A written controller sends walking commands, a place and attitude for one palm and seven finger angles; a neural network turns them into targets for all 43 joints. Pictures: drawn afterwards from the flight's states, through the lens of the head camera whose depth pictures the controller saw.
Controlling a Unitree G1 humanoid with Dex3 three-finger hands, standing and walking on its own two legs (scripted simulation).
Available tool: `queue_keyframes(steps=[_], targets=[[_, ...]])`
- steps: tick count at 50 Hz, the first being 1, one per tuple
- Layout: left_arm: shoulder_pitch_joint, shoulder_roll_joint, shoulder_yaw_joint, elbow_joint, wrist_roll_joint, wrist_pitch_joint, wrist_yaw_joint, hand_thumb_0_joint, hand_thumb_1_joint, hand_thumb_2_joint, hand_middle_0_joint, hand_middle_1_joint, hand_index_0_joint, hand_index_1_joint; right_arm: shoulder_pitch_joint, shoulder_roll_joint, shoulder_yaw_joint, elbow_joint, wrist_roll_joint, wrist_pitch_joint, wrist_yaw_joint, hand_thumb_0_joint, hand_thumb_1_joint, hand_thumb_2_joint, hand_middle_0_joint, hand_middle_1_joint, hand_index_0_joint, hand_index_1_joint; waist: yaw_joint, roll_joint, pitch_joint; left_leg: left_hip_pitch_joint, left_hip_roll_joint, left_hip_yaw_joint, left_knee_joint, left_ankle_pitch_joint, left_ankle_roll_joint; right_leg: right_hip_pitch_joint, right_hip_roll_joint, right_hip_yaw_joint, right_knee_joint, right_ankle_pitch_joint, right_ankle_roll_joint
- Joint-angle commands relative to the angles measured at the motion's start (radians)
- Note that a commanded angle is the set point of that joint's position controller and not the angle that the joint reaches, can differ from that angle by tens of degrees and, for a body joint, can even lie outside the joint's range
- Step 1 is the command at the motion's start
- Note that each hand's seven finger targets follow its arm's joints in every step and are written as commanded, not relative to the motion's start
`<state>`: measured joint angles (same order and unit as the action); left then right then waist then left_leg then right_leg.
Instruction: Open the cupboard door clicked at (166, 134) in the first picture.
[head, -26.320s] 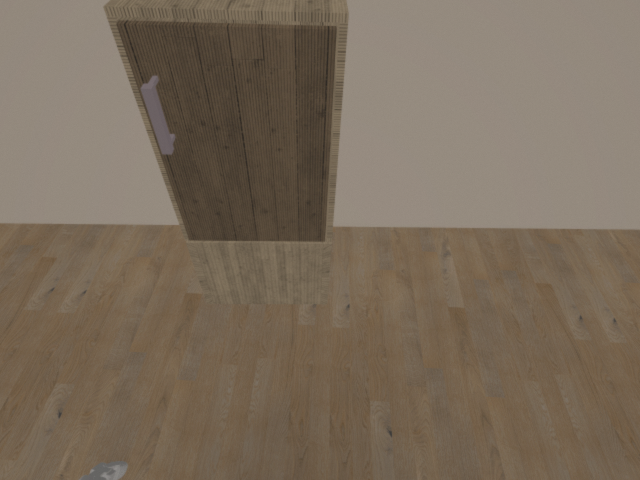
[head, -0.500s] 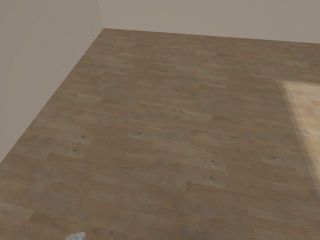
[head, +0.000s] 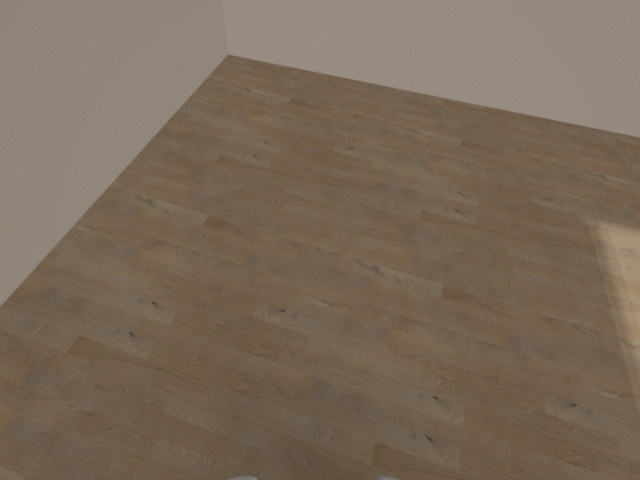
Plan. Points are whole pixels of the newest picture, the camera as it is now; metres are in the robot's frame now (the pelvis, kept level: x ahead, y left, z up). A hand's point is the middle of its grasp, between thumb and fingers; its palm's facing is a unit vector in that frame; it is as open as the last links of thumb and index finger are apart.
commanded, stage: turn to face it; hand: left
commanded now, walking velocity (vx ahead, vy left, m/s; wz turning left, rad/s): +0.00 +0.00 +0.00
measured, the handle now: out of the picture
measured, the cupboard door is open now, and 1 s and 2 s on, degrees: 48 48 48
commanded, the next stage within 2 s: none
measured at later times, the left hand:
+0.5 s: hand (207, 452) +0.18 +0.16 -0.16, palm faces +0.27 -0.94 -0.21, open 7.3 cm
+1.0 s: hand (202, 467) +0.16 +0.16 -0.15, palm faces +0.51 -0.80 -0.32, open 7.4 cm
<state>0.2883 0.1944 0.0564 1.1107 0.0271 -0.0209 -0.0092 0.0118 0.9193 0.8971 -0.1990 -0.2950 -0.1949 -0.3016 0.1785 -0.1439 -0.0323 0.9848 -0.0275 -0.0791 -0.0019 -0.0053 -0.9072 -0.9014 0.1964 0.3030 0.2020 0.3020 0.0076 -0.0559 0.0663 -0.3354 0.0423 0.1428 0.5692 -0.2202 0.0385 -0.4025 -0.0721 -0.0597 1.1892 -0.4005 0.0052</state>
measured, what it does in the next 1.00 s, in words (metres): walks ahead, turning left: right foot, then left foot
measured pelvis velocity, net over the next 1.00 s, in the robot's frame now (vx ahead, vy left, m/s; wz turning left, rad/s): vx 0.19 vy -0.07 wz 0.57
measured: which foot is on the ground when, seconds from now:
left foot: down 0.00-0.24, up 0.26-0.56, down 0.58-0.92, up 0.94-1.00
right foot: up 0.00-0.22, down 0.24-0.56, up 0.58-0.90, down 0.92-1.00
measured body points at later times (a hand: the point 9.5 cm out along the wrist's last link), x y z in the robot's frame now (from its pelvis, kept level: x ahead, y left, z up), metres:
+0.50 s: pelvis +0.13 -0.04 +0.01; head +0.18 -0.02 +0.46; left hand +0.16 +0.21 -0.14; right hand +0.25 -0.27 -0.14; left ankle +0.12 +0.09 -0.69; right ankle +0.15 -0.15 -0.73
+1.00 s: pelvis +0.19 -0.07 +0.00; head +0.25 -0.06 +0.45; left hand +0.13 +0.21 -0.12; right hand +0.40 -0.25 -0.15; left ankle +0.12 +0.06 -0.68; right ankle +0.24 -0.17 -0.73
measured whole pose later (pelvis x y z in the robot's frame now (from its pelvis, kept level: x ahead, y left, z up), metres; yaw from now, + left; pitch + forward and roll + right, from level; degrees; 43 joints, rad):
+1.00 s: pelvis +0.19 -0.07 +0.00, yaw +33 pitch +1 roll +1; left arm 0.17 0.22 0.05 0.88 0.03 0.01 0.02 0.01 0.91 0.90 -0.20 -0.30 -0.20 -0.30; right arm 0.14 -0.27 -0.08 0.92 -0.01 0.08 0.02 0.00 -0.90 -0.90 0.20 0.30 0.20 0.30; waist -0.02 0.04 0.10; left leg -0.51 -0.02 -0.05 0.99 -0.46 -0.04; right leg -0.29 -0.06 -0.09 0.60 -0.34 0.00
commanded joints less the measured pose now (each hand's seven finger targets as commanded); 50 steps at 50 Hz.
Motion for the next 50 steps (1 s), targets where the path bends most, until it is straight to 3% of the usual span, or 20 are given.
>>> queue_keyframes(steps=[1,6,9,10,12,13,18,24,26,27,28,29,30,33,36,43,44,46,48,50], targets=[[-0.011,0.015,-0.002,-0.097,-0.001,-0.01,-0.015,0.0,0.9,0.9,-0.2,-0.3,-0.2,-0.3,0.144,-0.156,-0.033,0.025,0.002,0.002,-0.018,0.0,-0.9,-0.9,0.2,0.3,0.2,0.3,-0.005,0.209,-0.032,0.084,0.248,-0.191,-0.361,0.1,0.084,-0.105,-0.064,0.024,-0.127,0.103,0.022],[-0.066,0.012,-0.008,-0.118,-0.003,-0.004,-0.005,0.0,0.9,0.9,-0.2,-0.3,-0.2,-0.3,0.131,-0.173,-0.035,0.025,0.005,0.022,-0.016,0.0,-0.9,-0.9,0.2,0.3,0.2,0.3,-0.007,0.14,-0.033,0.008,0.209,-0.195,-0.312,0.16,0.112,0.073,-0.009,-0.043,-0.459,0.167,0.048],[-0.028,0.057,0.01,-0.123,-0.006,-0.006,0.001,0.0,0.9,0.9,-0.2,-0.3,-0.2,-0.3,0.084,-0.194,-0.043,0.011,0.009,0.047,-0.013,0.0,-0.9,-0.9,0.2,0.3,0.2,0.3,0.026,0.149,-0.056,-0.037,0.168,-0.207,-0.197,0.116,0.067,0.209,0.026,-0.061,-0.611,0.223,0.052],[-0.003,0.084,0.02,-0.122,-0.006,-0.012,0.005,0.0,0.9,0.9,-0.2,-0.3,-0.2,-0.3,0.071,-0.178,-0.042,0.005,0.013,0.051,-0.012,0.0,-0.9,-0.9,0.2,0.3,0.2,0.3,0.042,0.114,-0.072,-0.07,0.124,-0.188,-0.128,0.072,0.03,0.285,-0.008,-0.019,-0.701,0.264,0.047],[0.084,0.243,0.054,-0.12,0.0,-0.023,0.021,0.0,0.9,0.9,-0.2,-0.3,-0.2,-0.3,0.088,-0.106,-0.036,-0.031,0.019,0.063,-0.003,0.0,-0.9,-0.9,0.2,0.3,0.2,0.3,0.073,-0.263,-0.152,-0.252,-0.046,-0.025,0.285,-0.387,-0.074,0.441,-0.405,0.348,-0.895,0.431,-0.11],[0.084,0.245,0.049,-0.132,-0.004,-0.018,0.028,0.0,0.9,0.9,-0.2,-0.3,-0.2,-0.3,0.074,-0.126,-0.042,-0.038,0.018,0.072,-0.002,0.0,-0.9,-0.9,0.2,0.3,0.2,0.3,0.083,-0.205,-0.162,-0.237,-0.01,-0.095,0.483,-0.439,-0.067,0.379,-0.456,0.367,-0.916,0.41,-0.183],[-0.072,0.132,0.026,-0.177,-0.005,-0.011,0.041,0.0,0.9,0.9,-0.2,-0.3,-0.2,-0.3,0.053,-0.094,-0.035,-0.027,0.017,0.102,0.01,0.0,-0.9,-0.9,0.2,0.3,0.2,0.3,-0.001,-0.152,-0.113,-0.224,0.046,-0.087,0.521,-0.261,-0.103,0.311,-0.306,0.01,-0.835,0.68,-0.118],[-0.056,0.177,0.044,-0.184,0.003,-0.002,0.037,0.0,0.9,0.9,-0.2,-0.3,-0.2,-0.3,-0.015,-0.081,-0.026,-0.074,0.015,0.1,0.026,0.0,-0.9,-0.9,0.2,0.3,0.2,0.3,0.018,-0.117,-0.106,-0.102,0.004,0.008,0.134,-0.165,-0.096,0.338,-0.294,-0.087,-0.725,0.705,-0.084],[-0.081,0.194,0.049,-0.202,-0.008,0.004,0.032,0.0,0.9,0.9,-0.2,-0.3,-0.2,-0.3,0.03,-0.128,-0.035,-0.077,0.01,0.098,0.026,0.0,-0.9,-0.9,0.2,0.3,0.2,0.3,-0.02,-0.078,-0.123,0.048,-0.012,0.021,-0.018,-0.012,-0.085,0.267,-0.279,-0.133,-0.628,0.628,-0.042],[-0.093,0.183,0.045,-0.216,-0.013,0.008,0.028,0.0,0.9,0.9,-0.2,-0.3,-0.2,-0.3,0.097,-0.182,-0.049,-0.064,0.007,0.093,0.025,0.0,-0.9,-0.9,0.2,0.3,0.2,0.3,-0.063,0.032,-0.17,0.205,0.024,-0.03,-0.106,0.144,-0.066,0.166,-0.255,-0.151,-0.501,0.502,-0.003],[-0.101,0.125,0.034,-0.25,-0.023,0.016,0.021,0.0,0.9,0.9,-0.2,-0.3,-0.2,-0.3,0.157,-0.297,-0.08,-0.066,-0.004,0.086,0.018,0.0,-0.9,-0.9,0.2,0.3,0.2,0.3,-0.096,0.334,-0.205,0.348,0.272,-0.385,-0.152,0.461,0.061,-0.079,-0.11,-0.179,-0.276,0.01,0.078],[-0.177,0.106,0.016,-0.293,-0.017,0.026,0.025,0.0,0.9,0.9,-0.2,-0.3,-0.2,-0.3,0.213,-0.356,-0.092,-0.059,0.003,0.092,0.006,0.0,-0.9,-0.9,0.2,0.3,0.2,0.3,-0.13,0.381,-0.219,0.351,0.407,-0.537,-0.178,0.7,0.178,-0.183,-0.043,-0.056,-0.087,-0.3,0.091],[-0.198,0.128,0.021,-0.314,-0.012,0.035,0.028,0.0,0.9,0.9,-0.2,-0.3,-0.2,-0.3,0.197,-0.369,-0.092,-0.062,-0.001,0.097,0.0,0.0,-0.9,-0.9,0.2,0.3,0.2,0.3,-0.117,0.255,-0.205,0.298,0.428,-0.509,-0.185,0.523,0.215,-0.19,-0.056,0.029,-0.003,-0.262,0.077],[-0.177,0.132,0.032,-0.269,-0.006,0.049,0.021,0.0,0.9,0.9,-0.2,-0.3,-0.2,-0.3,0.017,-0.31,-0.077,-0.119,0.001,0.091,-0.012,0.0,-0.9,-0.9,0.2,0.3,0.2,0.3,-0.046,0.257,-0.102,0.122,0.271,-0.405,-0.234,0.235,0.126,-0.18,-0.051,0.06,0.004,-0.065,0.083],[-0.134,0.125,0.029,-0.257,-0.009,0.052,0.011,0.0,0.9,0.9,-0.2,-0.3,-0.2,-0.3,-0.016,-0.297,-0.071,-0.131,0.003,0.087,-0.011,0.0,-0.9,-0.9,0.2,0.3,0.2,0.3,-0.021,0.231,-0.121,0.136,0.2,-0.333,-0.221,0.249,0.096,-0.12,-0.02,0.04,-0.122,-0.018,0.089],[-0.054,0.128,0.026,-0.267,-0.017,0.038,0.019,0.0,0.9,0.9,-0.2,-0.3,-0.2,-0.3,-0.072,-0.314,-0.09,-0.16,0.004,0.109,-0.001,0.0,-0.9,-0.9,0.2,0.3,0.2,0.3,0.009,0.202,-0.141,0.014,0.152,-0.394,-0.141,0.154,0.078,0.173,0.058,-0.004,-0.597,0.07,0.069],[-0.002,0.161,0.034,-0.258,-0.013,0.029,0.022,0.0,0.9,0.9,-0.2,-0.3,-0.2,-0.3,-0.097,-0.292,-0.087,-0.171,0.013,0.111,0.001,0.0,-0.9,-0.9,0.2,0.3,0.2,0.3,0.04,0.135,-0.146,-0.063,0.098,-0.363,-0.074,0.076,0.037,0.282,0.031,0.019,-0.756,0.153,0.061],[0.008,0.309,0.057,-0.273,0.006,0.015,0.038,0.0,0.9,0.9,-0.2,-0.3,-0.2,-0.3,-0.124,-0.198,-0.074,-0.213,0.019,0.111,0.013,0.0,-0.9,-0.9,0.2,0.3,0.2,0.3,0.065,-0.308,-0.097,-0.307,-0.098,-0.15,0.416,-0.398,-0.084,0.304,-0.422,0.47,-0.979,0.227,-0.12],[-0.089,0.216,0.033,-0.295,-0.002,0.01,0.044,0.0,0.9,0.9,-0.2,-0.3,-0.2,-0.3,-0.089,-0.215,-0.078,-0.181,0.01,0.121,0.021,0.0,-0.9,-0.9,0.2,0.3,0.2,0.3,-0.005,-0.166,-0.065,-0.292,-0.026,-0.212,0.64,-0.298,-0.077,0.22,-0.338,0.287,-0.906,0.364,-0.144],[-0.112,0.182,0.022,-0.301,-0.008,0.012,0.046,0.0,0.9,0.9,-0.2,-0.3,-0.2,-0.3,-0.083,-0.195,-0.069,-0.153,0.011,0.131,0.026,0.0,-0.9,-0.9,0.2,0.3,0.2,0.3,-0.021,-0.168,-0.081,-0.282,-0.004,-0.158,0.641,-0.248,-0.104,0.286,-0.257,0.126,-0.815,0.63,-0.12]])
